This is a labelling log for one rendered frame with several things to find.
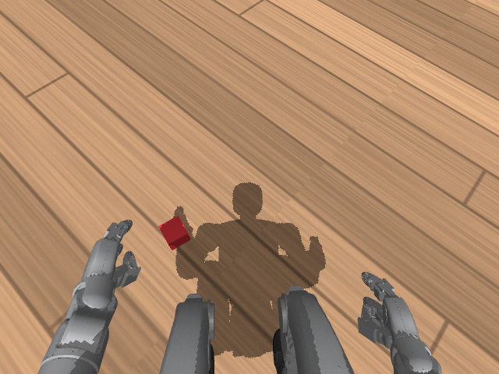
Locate cube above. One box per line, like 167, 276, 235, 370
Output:
158, 216, 191, 250

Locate right robot arm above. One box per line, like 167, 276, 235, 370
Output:
391, 337, 442, 374

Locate left robot arm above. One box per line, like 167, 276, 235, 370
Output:
38, 276, 118, 374

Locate right robot hand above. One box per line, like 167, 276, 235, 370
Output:
358, 272, 419, 350

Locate left robot hand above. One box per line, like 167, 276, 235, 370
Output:
82, 220, 141, 288

